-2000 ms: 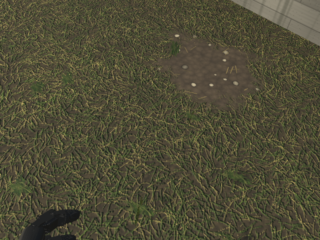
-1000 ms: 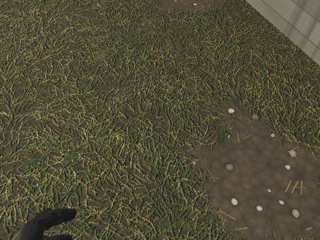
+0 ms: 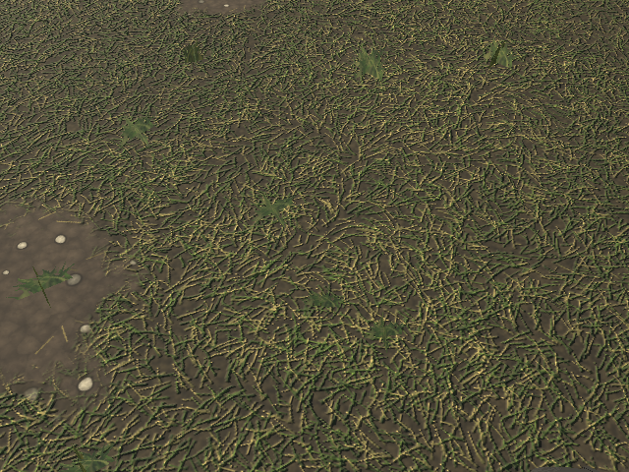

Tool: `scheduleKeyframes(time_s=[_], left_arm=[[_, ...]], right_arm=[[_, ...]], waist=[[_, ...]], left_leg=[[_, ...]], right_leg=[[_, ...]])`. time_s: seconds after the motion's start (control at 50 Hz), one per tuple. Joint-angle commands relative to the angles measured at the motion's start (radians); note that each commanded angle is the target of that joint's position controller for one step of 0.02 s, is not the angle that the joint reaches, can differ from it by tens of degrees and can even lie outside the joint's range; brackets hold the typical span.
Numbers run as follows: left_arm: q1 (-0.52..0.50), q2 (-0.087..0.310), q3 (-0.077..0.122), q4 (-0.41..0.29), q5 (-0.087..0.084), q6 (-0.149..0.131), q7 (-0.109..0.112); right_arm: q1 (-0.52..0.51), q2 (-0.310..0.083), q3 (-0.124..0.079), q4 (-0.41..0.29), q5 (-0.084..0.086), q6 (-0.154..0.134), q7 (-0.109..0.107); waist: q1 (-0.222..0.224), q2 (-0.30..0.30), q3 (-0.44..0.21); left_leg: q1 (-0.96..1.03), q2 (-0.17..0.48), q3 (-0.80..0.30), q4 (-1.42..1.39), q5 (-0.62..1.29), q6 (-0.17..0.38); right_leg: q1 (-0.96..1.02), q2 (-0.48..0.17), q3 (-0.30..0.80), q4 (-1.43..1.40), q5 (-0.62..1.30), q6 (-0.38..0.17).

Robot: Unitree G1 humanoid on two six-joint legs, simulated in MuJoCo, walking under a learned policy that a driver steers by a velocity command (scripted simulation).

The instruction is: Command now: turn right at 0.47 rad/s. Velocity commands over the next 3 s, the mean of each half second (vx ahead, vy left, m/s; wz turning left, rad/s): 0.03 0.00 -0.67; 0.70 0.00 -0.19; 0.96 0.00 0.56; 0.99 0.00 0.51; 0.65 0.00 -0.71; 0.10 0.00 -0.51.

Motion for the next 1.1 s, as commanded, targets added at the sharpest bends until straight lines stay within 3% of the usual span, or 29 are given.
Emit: scheduleKeyframes(time_s=[0.02,0.12,0.14,0.16,0.18,0.2,0.22,0.24,0.26,0.28,0.3,0.42,0.46,0.5,0.54,0.64,0.68,0.72,0.74,0.76,0.78,0.8,0.84,0.86,0.9,0.96,1.02,1.06,1.1], left_arm=[[-0.066,0.106,0.027,-0.109,-0.002,-0.008,-0.004],[-0.008,0.082,0.033,-0.126,-0.008,0.000,-0.028],[0.028,0.079,0.038,-0.118,-0.008,0.001,-0.030],[0.065,0.113,0.054,-0.111,-0.001,-0.001,-0.021],[0.105,0.259,0.094,-0.128,0.004,-0.009,0.001],[0.110,0.301,0.093,-0.156,0.038,-0.032,-0.006],[0.110,0.267,0.086,-0.165,0.048,-0.056,-0.014],[0.073,0.246,0.082,-0.166,0.033,-0.071,-0.009],[0.018,0.225,0.079,-0.175,0.010,-0.070,0.001],[-0.022,0.201,0.070,-0.188,-0.009,-0.062,0.014],[-0.029,0.191,0.065,-0.199,-0.011,-0.053,0.024],[0.000,0.188,0.057,-0.212,0.004,-0.028,0.047],[0.047,0.176,0.050,-0.198,-0.003,-0.032,0.043],[0.054,0.186,0.043,-0.189,0.006,-0.052,0.030],[0.070,0.188,0.039,-0.176,0.014,-0.072,0.022],[0.084,0.188,0.031,-0.168,-0.002,-0.103,0.002],[0.072,0.178,0.026,-0.171,-0.007,-0.103,-0.006],[0.063,0.148,0.014,-0.176,0.000,-0.104,-0.010],[0.026,0.108,-0.001,-0.192,0.009,-0.111,-0.011],[0.021,0.030,-0.026,-0.232,0.000,-0.133,-0.013],[0.000,0.066,-0.019,-0.258,-0.029,-0.151,0.001],[-0.032,0.106,-0.009,-0.253,-0.044,-0.161,-0.001],[-0.055,0.084,-0.016,-0.245,-0.013,-0.170,-0.012],[-0.066,0.072,-0.015,-0.247,-0.003,-0.170,-0.020],[-0.066,0.040,-0.022,-0.248,-0.007,-0.160,-0.035],[-0.130,0.030,-0.031,-0.265,0.005,-0.156,-0.035],[-0.287,-0.008,-0.051,-0.305,0.012,-0.178,-0.048],[-0.347,-0.009,-0.049,-0.327,0.000,-0.193,-0.065],[-0.369,0.024,-0.033,-0.334,-0.004,-0.201,-0.074]], right_arm=[[0.015,-0.218,-0.078,-0.033,0.008,-0.004,-0.013],[-0.036,-0.225,-0.094,-0.026,0.028,0.000,-0.016],[-0.045,-0.220,-0.096,-0.021,0.038,0.003,-0.016],[0.005,-0.192,-0.095,0.002,0.042,0.004,-0.013],[0.007,-0.148,-0.086,-0.021,0.006,0.001,-0.010],[-0.129,-0.132,-0.075,-0.089,-0.009,-0.007,-0.012],[-0.147,-0.162,-0.082,-0.087,0.002,-0.013,-0.012],[-0.136,-0.168,-0.086,-0.080,0.019,-0.019,-0.011],[-0.111,-0.176,-0.089,-0.062,0.017,-0.022,-0.017],[-0.099,-0.193,-0.095,-0.056,0.010,-0.022,-0.023],[-0.090,-0.184,-0.094,-0.051,0.011,-0.024,-0.020],[-0.053,-0.158,-0.079,-0.010,0.028,-0.022,-0.010],[-0.057,-0.163,-0.075,-0.008,0.036,-0.030,0.008],[-0.103,-0.180,-0.076,-0.029,0.044,-0.054,0.027],[-0.122,-0.186,-0.074,-0.033,0.043,-0.089,0.039],[-0.122,-0.172,-0.062,-0.039,0.056,-0.145,0.056],[-0.070,-0.169,-0.060,-0.029,0.061,-0.157,0.060],[0.067,-0.189,-0.072,0.010,0.061,-0.160,0.051],[0.240,-0.226,-0.087,0.048,0.060,-0.163,0.040],[0.413,-0.334,-0.115,0.077,0.045,-0.162,0.035],[0.452,-0.319,-0.112,0.092,0.036,-0.162,0.054],[0.417,-0.256,-0.091,0.087,0.035,-0.159,0.053],[0.388,-0.202,-0.067,0.072,0.021,-0.145,0.048],[0.373,-0.178,-0.054,0.072,0.017,-0.140,0.047],[0.350,-0.146,-0.036,0.075,0.023,-0.135,0.046],[0.347,-0.156,-0.030,0.090,0.030,-0.134,0.033],[0.412,-0.155,-0.020,0.132,0.040,-0.134,0.017],[0.449,-0.164,-0.016,0.157,0.056,-0.130,0.011],[0.459,-0.196,-0.023,0.172,0.062,-0.120,0.004]], waist=[[-0.063,0.160,-0.028],[-0.018,0.149,-0.091],[0.004,0.138,-0.101],[0.007,0.058,-0.099],[-0.008,-0.231,-0.094],[0.033,-0.316,-0.115],[0.053,-0.161,-0.153],[0.018,-0.096,-0.127],[-0.013,-0.029,-0.107],[-0.029,-0.030,-0.106],[-0.037,-0.049,-0.119],[-0.017,-0.072,-0.142],[0.013,-0.100,-0.140],[0.034,-0.164,-0.050],[0.049,-0.153,-0.013],[0.053,-0.127,0.042],[0.017,-0.107,0.042],[-0.057,-0.078,-0.006],[-0.144,-0.039,-0.073],[-0.191,0.220,-0.167],[-0.189,0.288,-0.146],[-0.176,0.210,-0.035],[-0.147,0.127,0.010],[-0.122,0.122,0.035],[-0.083,0.149,0.080],[-0.075,0.110,0.129],[-0.124,0.096,0.155],[-0.125,0.095,0.164],[-0.103,0.114,0.144]], left_leg=[[0.096,0.353,-0.219,-0.158,0.330,0.212],[0.127,0.348,-0.110,-0.048,0.461,0.145],[0.103,0.326,-0.062,0.012,0.422,0.105],[0.034,0.265,0.009,0.140,0.272,0.030],[-0.242,0.127,0.105,0.447,-0.086,-0.083],[-0.471,-0.043,-0.045,0.662,-0.442,-0.129],[-0.506,-0.022,-0.157,0.764,-0.426,-0.117],[-0.520,-0.005,-0.184,0.764,-0.330,-0.099],[-0.533,0.011,-0.190,0.719,-0.241,-0.096],[-0.515,0.020,-0.198,0.675,-0.179,-0.100],[-0.470,0.006,-0.196,0.667,-0.137,-0.109],[-0.382,-0.020,-0.174,0.455,-0.020,-0.155],[-0.352,-0.003,-0.160,0.367,0.023,-0.145],[-0.376,0.012,-0.155,0.272,0.040,-0.125],[-0.363,0.023,-0.150,0.189,0.048,-0.104],[-0.275,0.023,-0.110,0.064,0.015,-0.052],[-0.162,0.016,-0.083,-0.007,0.059,-0.029],[0.062,0.006,-0.071,-0.030,0.071,-0.001],[0.277,0.062,-0.150,-0.034,0.011,0.037],[0.547,0.273,-0.541,-0.158,-0.311,0.158],[0.565,0.385,-0.837,-0.257,-0.550,0.223],[0.517,0.377,-0.781,-0.256,-0.548,0.215],[0.430,0.311,-0.608,-0.267,-0.403,0.193],[0.365,0.281,-0.553,-0.290,-0.341,0.181],[0.253,0.234,-0.465,-0.335,-0.245,0.169],[0.155,0.195,-0.342,-0.395,-0.024,0.172],[0.061,0.164,-0.239,-0.474,0.189,0.153],[0.083,0.175,-0.227,-0.492,0.251,0.148],[0.181,0.203,-0.231,-0.444,0.409,0.141]], right_leg=[[-0.087,-0.029,-0.002,0.020,-0.052,-0.015],[0.036,0.000,-0.067,-0.170,0.031,-0.065],[0.105,0.027,-0.089,-0.281,0.124,-0.087],[0.197,0.039,-0.029,-0.403,0.283,-0.130],[0.365,-0.181,0.329,-0.474,0.720,-0.241],[0.406,-0.320,0.616,-0.517,0.875,-0.442],[0.435,-0.307,0.569,-0.532,0.798,-0.455],[0.433,-0.247,0.492,-0.521,0.740,-0.401],[0.424,-0.200,0.435,-0.507,0.705,-0.347],[0.411,-0.178,0.403,-0.505,0.705,-0.319],[0.390,-0.151,0.388,-0.503,0.733,-0.308],[0.386,-0.109,0.350,-0.480,0.712,-0.285],[0.344,-0.090,0.393,-0.569,0.133,-0.289],[0.298,-0.118,0.480,-0.649,-0.146,-0.303],[0.300,-0.132,0.493,-0.657,-0.139,-0.304],[0.260,-0.135,0.496,-0.651,-0.125,-0.312],[0.209,-0.125,0.485,-0.634,-0.102,-0.302],[0.111,-0.084,0.439,-0.554,-0.017,-0.273],[-0.015,-0.032,0.368,-0.369,0.103,-0.234],[-0.281,0.113,0.186,0.041,0.091,-0.153],[-0.485,0.124,0.170,0.281,-0.077,-0.126],[-0.599,0.075,0.185,0.382,-0.028,-0.138],[-0.617,0.012,0.138,0.392,0.100,-0.145],[-0.592,-0.014,0.133,0.357,0.146,-0.142],[-0.566,-0.039,0.106,0.324,0.206,-0.125],[-0.562,-0.041,0.057,0.202,0.340,-0.085],[-0.374,-0.008,-0.017,-0.058,0.513,-0.075],[-0.262,0.024,-0.010,-0.212,0.572,-0.081],[-0.182,0.063,-0.001,-0.319,0.548,-0.086]])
